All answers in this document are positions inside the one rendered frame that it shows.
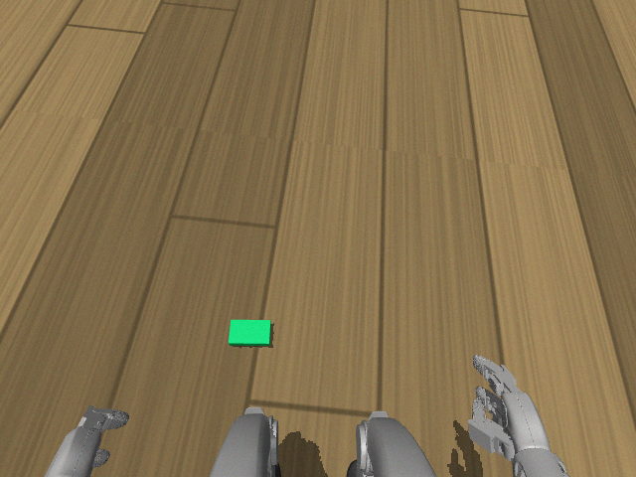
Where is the right robot arm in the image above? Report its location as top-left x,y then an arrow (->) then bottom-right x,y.
513,448 -> 570,477

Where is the left robot hand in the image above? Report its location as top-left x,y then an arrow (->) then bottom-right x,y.
45,405 -> 129,477

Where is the right robot hand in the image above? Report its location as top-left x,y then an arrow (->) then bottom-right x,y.
468,355 -> 551,463

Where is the small box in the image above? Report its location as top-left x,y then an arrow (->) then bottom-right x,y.
229,320 -> 271,346

